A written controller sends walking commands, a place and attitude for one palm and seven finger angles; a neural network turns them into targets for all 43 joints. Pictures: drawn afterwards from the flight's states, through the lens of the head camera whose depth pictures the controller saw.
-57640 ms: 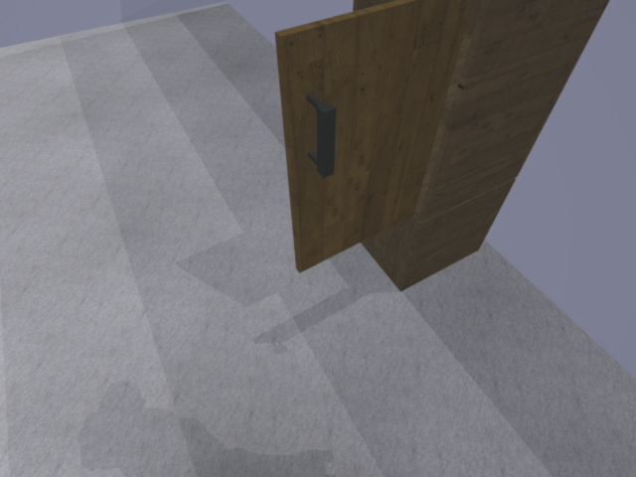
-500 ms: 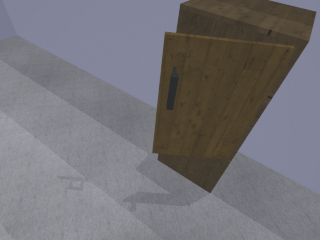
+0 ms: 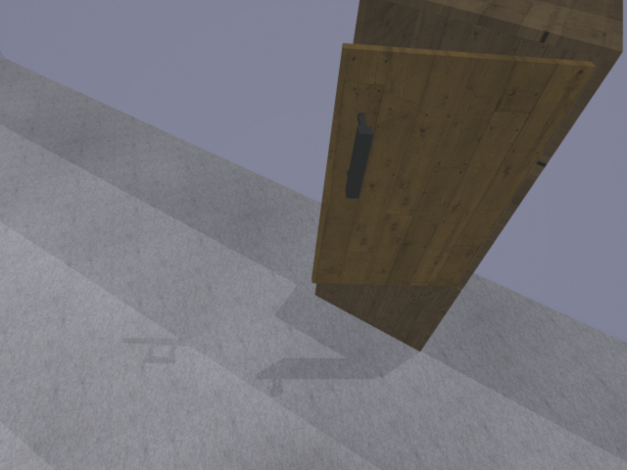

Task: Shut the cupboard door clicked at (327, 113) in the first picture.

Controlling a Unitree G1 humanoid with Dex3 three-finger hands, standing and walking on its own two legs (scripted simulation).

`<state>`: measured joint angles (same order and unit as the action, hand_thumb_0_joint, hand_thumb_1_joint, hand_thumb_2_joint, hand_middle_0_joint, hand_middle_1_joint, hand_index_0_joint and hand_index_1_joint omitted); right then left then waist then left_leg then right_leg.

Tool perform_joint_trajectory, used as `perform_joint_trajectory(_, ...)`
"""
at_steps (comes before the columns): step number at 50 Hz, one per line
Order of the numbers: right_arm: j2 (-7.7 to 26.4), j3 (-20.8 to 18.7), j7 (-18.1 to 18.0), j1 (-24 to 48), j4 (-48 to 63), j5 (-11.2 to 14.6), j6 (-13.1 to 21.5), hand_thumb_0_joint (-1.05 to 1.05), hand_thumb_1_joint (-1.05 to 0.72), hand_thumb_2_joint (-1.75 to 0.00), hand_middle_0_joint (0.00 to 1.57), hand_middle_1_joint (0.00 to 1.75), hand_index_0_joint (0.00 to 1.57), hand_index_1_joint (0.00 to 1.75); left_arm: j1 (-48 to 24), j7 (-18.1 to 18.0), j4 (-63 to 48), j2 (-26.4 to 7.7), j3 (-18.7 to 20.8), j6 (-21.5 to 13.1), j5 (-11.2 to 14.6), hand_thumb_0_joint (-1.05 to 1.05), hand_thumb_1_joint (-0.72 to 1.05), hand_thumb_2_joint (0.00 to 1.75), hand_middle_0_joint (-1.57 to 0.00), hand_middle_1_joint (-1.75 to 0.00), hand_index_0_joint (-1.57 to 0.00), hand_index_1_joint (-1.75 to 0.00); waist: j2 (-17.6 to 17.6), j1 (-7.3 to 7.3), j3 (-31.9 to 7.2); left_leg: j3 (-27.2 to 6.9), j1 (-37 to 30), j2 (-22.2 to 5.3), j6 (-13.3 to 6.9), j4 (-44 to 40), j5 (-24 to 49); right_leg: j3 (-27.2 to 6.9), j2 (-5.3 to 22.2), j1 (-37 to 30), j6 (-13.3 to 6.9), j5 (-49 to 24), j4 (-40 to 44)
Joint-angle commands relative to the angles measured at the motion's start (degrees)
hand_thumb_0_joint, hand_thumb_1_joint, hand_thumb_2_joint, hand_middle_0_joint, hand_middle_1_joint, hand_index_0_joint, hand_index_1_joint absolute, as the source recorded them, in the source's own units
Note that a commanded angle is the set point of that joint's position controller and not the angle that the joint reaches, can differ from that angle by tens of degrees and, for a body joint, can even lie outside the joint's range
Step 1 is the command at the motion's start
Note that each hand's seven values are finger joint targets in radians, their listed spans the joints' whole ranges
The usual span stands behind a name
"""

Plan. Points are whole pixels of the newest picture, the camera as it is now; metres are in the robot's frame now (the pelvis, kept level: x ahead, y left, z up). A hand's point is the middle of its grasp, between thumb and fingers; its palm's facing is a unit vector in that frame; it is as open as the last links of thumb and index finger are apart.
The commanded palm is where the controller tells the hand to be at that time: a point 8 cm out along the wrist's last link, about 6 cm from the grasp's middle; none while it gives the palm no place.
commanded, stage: come to a stop and stand still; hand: left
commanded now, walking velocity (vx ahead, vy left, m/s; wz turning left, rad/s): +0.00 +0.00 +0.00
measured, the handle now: (356, 156) +0.58 -0.04 +0.09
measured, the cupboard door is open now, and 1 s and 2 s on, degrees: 32 32 32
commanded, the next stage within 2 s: look again from close up in 1.00 s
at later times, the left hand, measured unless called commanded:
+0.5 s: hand out of the picture -0.01 +0.31 -0.20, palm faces +0.12 -0.96 -0.24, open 7.4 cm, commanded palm none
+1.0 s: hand out of the picture +0.05 +0.24 -0.16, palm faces +0.08 -0.98 -0.17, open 7.3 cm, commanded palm none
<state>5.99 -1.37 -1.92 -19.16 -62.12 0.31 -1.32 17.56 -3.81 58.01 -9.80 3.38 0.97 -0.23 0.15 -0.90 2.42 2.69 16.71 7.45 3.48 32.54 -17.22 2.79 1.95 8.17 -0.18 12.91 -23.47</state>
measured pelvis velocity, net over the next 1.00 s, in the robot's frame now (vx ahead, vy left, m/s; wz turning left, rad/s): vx -0.01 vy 0.06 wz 0.04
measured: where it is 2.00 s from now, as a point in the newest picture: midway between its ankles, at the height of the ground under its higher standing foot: outside the picture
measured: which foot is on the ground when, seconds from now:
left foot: down 0.00-0.16, up 0.18-0.30, down 0.32-1.00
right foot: down 0.00-0.30, up 0.32-0.66, down 0.68-1.00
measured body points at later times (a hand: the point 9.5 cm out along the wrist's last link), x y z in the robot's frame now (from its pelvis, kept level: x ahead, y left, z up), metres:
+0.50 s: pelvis -0.02 +0.09 -0.01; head +0.00 +0.13 +0.43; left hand -0.02 +0.36 -0.18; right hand +0.05 -0.14 -0.14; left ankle -0.06 +0.23 -0.73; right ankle -0.04 -0.04 -0.64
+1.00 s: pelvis -0.01 +0.06 +0.01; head +0.00 +0.07 +0.46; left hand +0.05 +0.29 -0.14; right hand +0.00 -0.16 -0.15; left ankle -0.02 +0.18 -0.73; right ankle +0.00 -0.07 -0.73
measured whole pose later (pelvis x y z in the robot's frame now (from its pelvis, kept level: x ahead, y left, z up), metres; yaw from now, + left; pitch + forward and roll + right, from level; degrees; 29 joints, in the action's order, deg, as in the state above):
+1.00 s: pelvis -0.01 +0.06 +0.01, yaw +2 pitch -1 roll +0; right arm 8.6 -0.2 -0.8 -16.6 -60.7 -1.0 -0.6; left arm 11.5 -1.4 55.3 -9.7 0.5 0.4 0.0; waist -1.2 0.1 2.0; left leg 0.8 11.6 -0.8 0.2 26.4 -13.9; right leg 2.6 2.2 12.0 1.0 13.0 -26.0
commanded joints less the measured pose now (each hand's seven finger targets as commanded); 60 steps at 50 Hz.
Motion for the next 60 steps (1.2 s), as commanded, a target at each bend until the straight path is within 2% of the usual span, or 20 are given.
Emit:
perform_joint_trajectory(1, 5.7, -1.1, 1.5, -10.3, 0.6, -0.6, 0.9, 0.0, -0.9, -0.9, 0.2, 0.3, 0.2, 0.3, -7.5, 0.6, -5.2, -4.0, -0.1, -0.6, -0.5, 0.0, 0.9, 0.9, -0.2, -0.3, -0.2, -0.3, -5.1, -4.6, 3.2, -15.0, -8.2, -12.3, -2.3, -11.2, -0.3, -4.2, 5.9, 18.3, -3.1, 11.9, -7.8)
perform_joint_trajectory(3, 9.8, -2.2, -0.2, -6.5, 2.1, -1.7, 1.6, 0.0, -0.9, -0.9, 0.2, 0.3, 0.2, 0.3, 3.7, 0.9, -2.5, -2.7, 0.2, 0.7, -0.4, 0.0, 0.9, 0.9, -0.2, -0.3, -0.2, -0.3, 13.9, 1.0, 4.2, -29.0, -2.4, -18.3, 1.3, -26.6, -3.4, -3.6, -3.7, 14.8, -0.7, 16.6, -22.5)
perform_joint_trajectory(7, 14.9, -3.4, -1.7, 21.0, 10.0, -0.5, -1.2, 0.0, -0.9, -0.9, 0.2, 0.3, 0.2, 0.3, 43.1, -0.3, 9.9, -10.0, 6.0, 1.7, 0.2, 0.0, 0.9, 0.9, -0.2, -0.3, -0.2, -0.3, 11.1, 22.41, 7.2, -2.3, 21.3, -1.2, 35.2, -14.5, 41.5, 9.6, -3.5, -24.6, -3.9, 21.9, 0.5)
perform_joint_trajectory(8, 13.6, -4.6, -1.5, 24.5, 9.9, 3.2, -2.3, 0.0, -0.9, -0.9, 0.2, 0.3, 0.2, 0.3, 44.4, -1.6, 10.3, -13.0, 6.3, 0.6, 0.0, 0.0, 0.9, 0.9, -0.2, -0.3, -0.2, -0.3, -30.2, 25.34, 0.0, 0.5, 12.2, 7.5, 30.5, 45.5, 7.1, -7.9, 19.3, -13.4, -13.0, 5.1, 15.7)
perform_joint_trajectory(9, 12.4, -5.5, -0.4, 8.4, 10.4, 1.8, -1.7, 0.0, -0.9, -0.9, 0.2, 0.3, 0.2, 0.3, 6.7, -1.7, -1.0, -6.2, 2.0, -0.1, -0.7, 0.0, 0.9, 0.9, -0.2, -0.3, -0.2, -0.3, -33.5, 2.68, 1.4, -23.4, 14.1, -6.2, 7.9, 73.1, -30.7, -23.1, 25.4, 14.5, -14.6, -7.7, 4.4)
perform_joint_trajectory(10, 10.3, -5.5, 0.0, -5.1, 8.0, 0.5, -2.1, 0.0, -0.9, -0.9, 0.2, 0.3, 0.2, 0.3, -15.0, -1.8, -8.4, -5.1, 1.8, -1.9, -2.4, 0.0, 0.9, 0.9, -0.2, -0.3, -0.2, -0.3, -20.6, -8.31, 0.3, -26.8, 2.9, -9.3, -18.6, 74.2, -22.4, -16.1, 25.1, 26.4, -13.2, -7.7, 3.0)
perform_joint_trajectory(11, 8.1, -3.5, 2.4, -8.2, 6.7, 0.0, -0.1, 0.0, -0.9, -0.9, 0.2, 0.3, 0.2, 0.3, -20.4, -1.0, -11.6, -10.7, 1.4, -3.6, -3.5, 0.0, 0.9, 0.9, -0.2, -0.3, -0.2, -0.3, -12.8, -11.45, 1.3, -20.3, -4.7, -12.6, -46.7, 44.7, -22.1, -8.3, 19.6, 28.0, -7.8, 1.8, 4.1)
perform_joint_trajectory(13, 6.2, -2.1, 2.5, -7.4, 4.5, -1.4, 1.5, 0.0, -0.9, -0.9, 0.2, 0.3, 0.2, 0.3, -8.0, 0.4, -8.8, -8.6, 2.0, -1.6, -2.9, 0.0, 0.9, 0.9, -0.2, -0.3, -0.2, -0.3, -0.8, -6.04, 4.4, -4.4, -4.3, -7.5, -9.5, -1.5, -7.0, -1.1, 9.4, 20.1, -2.7, 8.0, -11.6)
perform_joint_trajectory(14, 5.9, -0.7, 0.8, -8.7, 2.7, -1.3, 1.8, 0.0, -0.9, -0.9, 0.2, 0.3, 0.2, 0.3, -0.5, 0.1, -4.2, -4.9, 0.2, -0.8, -2.7, 0.0, 0.9, 0.9, -0.2, -0.3, -0.2, -0.3, 9.9, -4.64, 5.5, -10.9, -9.5, -9.4, 29.1, -8.3, 1.6, -3.3, 4.9, 24.7, -2.2, 12.6, -25.9)
perform_joint_trajectory(15, 8.4, -0.8, -0.3, -8.7, 2.5, -1.3, 1.6, 0.0, -0.9, -0.9, 0.2, 0.3, 0.2, 0.3, 7.4, 0.1, -2.3, -2.4, -0.8, -0.1, -1.6, 0.0, 0.9, 0.9, -0.2, -0.3, -0.2, -0.3, 29.6, -2.62, 7.0, -13.4, -9.7, -10.8, 41.7, -7.4, 25.0, -4.3, -1.1, 28.9, -0.1, 19.3, -38.6)
perform_joint_trajectory(16, 12.7, -1.4, -1.0, -6.7, 5.4, -1.5, 2.0, 0.0, -0.9, -0.9, 0.2, 0.3, 0.2, 0.3, 12.7, 0.4, -3.7, -3.8, -0.4, 0.7, -0.8, 0.0, 0.9, 0.9, -0.2, -0.3, -0.2, -0.3, 31.9, -0.11, 1.0, -23.6, -1.1, -20.4, 13.5, -10.9, 34.3, -8.3, -2.3, 23.5, 0.9, 21.7, -48.4)
perform_joint_trajectory(18, 19.3, -4.2, -2.0, 4.5, 12.0, -3.8, 1.7, 0.0, -0.9, -0.9, 0.2, 0.3, 0.2, 0.3, 9.7, 1.2, -6.6, -7.1, 2.7, 0.4, 0.6, 0.0, 0.9, 0.9, -0.2, -0.3, -0.2, -0.3, 8.5, 4.29, -3.8, -33.8, 0.7, -30.7, -50.5, -8.8, 26.6, -7.8, -1.3, 21.6, -0.9, 23.7, -46.6)
perform_joint_trajectory(20, 17.7, -3.6, -1.9, 4.1, 11.5, -3.6, 2.3, 0.0, -0.9, -0.9, 0.2, 0.3, 0.2, 0.3, -4.5, 1.7, -7.9, -7.6, 1.7, 0.5, -0.9, 0.0, 0.9, 0.9, -0.2, -0.3, -0.2, -0.3, 4.0, -0.26, 7.1, -38.9, 6.1, -31.3, -22.8, -11.4, 25.5, -9.7, 1.2, 29.8, -0.7, 19.5, -52.7)
perform_joint_trajectory(22, 14.2, -2.0, -2.3, 0.5, 9.5, -2.8, 3.2, 0.0, -0.9, -0.9, 0.2, 0.3, 0.2, 0.3, -1.5, 2.7, -6.5, -6.0, 1.0, 0.3, -2.1, 0.0, 0.9, 0.9, -0.2, -0.3, -0.2, -0.3, -1.9, 1.11, 8.4, -33.7, -4.2, -26.9, -14.5, -11.9, 37.1, -8.7, -0.5, 35.6, 0.6, 9.2, -54.4)
perform_joint_trajectory(26, 14.0, -2.9, -2.3, 4.9, 9.6, -2.8, 3.1, 0.0, -0.9, -0.9, 0.2, 0.3, 0.2, 0.3, 0.8, 4.1, -7.3, -7.3, 0.9, 0.8, -0.4, 0.0, 0.9, 0.9, -0.2, -0.3, -0.2, -0.3, 15.7, 1.83, -1.2, -18.3, -10.2, -23.2, -14.4, -8.4, 34.9, -7.9, 1.3, 25.6, 0.3, 12.2, -37.7)
perform_joint_trajectory(31, 15.3, -3.1, -0.8, 2.7, 9.2, -2.0, 2.1, 0.0, -0.9, -0.9, 0.2, 0.3, 0.2, 0.3, 1.8, 4.3, -7.2, -5.0, 0.0, -1.5, -0.2, 0.0, 0.9, 0.9, -0.2, -0.3, -0.2, -0.3, 5.1, 2.24, -4.3, -13.6, -5.5, -17.4, -9.8, -2.3, 31.2, 1.0, -3.3, 1.6, 0.4, -3.0, -1.7)
perform_joint_trajectory(35, 8.5, -0.9, -0.1, 1.7, 9.5, -0.6, 2.1, 0.0, -0.9, -0.9, 0.2, 0.3, 0.2, 0.3, 3.4, 2.5, -5.9, -13.5, -0.1, -3.2, -0.8, 0.0, 0.9, 0.9, -0.2, -0.3, -0.2, -0.3, -8.7, 2.31, -9.2, -5.2, 5.3, -8.3, -4.4, 11.9, -18.2, -18.0, 19.6, -7.6, -11.3, -36.8, 0.7)
perform_joint_trajectory(38, 9.7, -1.1, 0.4, 1.0, 6.9, -0.5, 1.5, 0.0, -0.9, -0.9, 0.2, 0.3, 0.2, 0.3, -4.7, 2.0, -6.7, -11.4, -0.5, -2.9, -0.8, 0.0, 0.9, 0.9, -0.2, -0.3, -0.2, -0.3, -16.3, 0.18, -4.4, -3.3, 4.2, -10.1, -4.4, 8.4, -11.3, -11.6, 14.0, -3.6, -10.1, -36.5, -0.3)
perform_joint_trajectory(45, 10.0, 0.0, 1.1, 4.2, 5.2, -1.4, 1.6, 0.0, -0.9, -0.9, 0.2, 0.3, 0.2, 0.3, -4.6, 2.5, -6.3, -6.2, -1.7, -0.7, -0.2, 0.0, 0.9, 0.9, -0.2, -0.3, -0.2, -0.3, 4.7, 2.68, 4.5, -9.6, 5.7, -14.0, -6.4, -17.1, -4.9, -5.1, 3.0, 2.5, -1.0, 6.4, 2.2)
perform_joint_trajectory(60, 7.7, 0.9, 0.4, -0.5, 0.8, -0.7, 2.8, 0.0, -0.9, -0.9, 0.2, 0.3, 0.2, 0.3, 1.6, 1.9, 0.7, -4.2, -3.0, -2.2, -0.1, 0.0, 0.9, 0.9, -0.2, -0.3, -0.2, -0.3, -0.6, 1.44, -0.5, -5.1, -5.5, -13.2, -5.9, -13.7, 12.1, -4.7, 4.5, 1.2, -1.0, -6.9, 2.8)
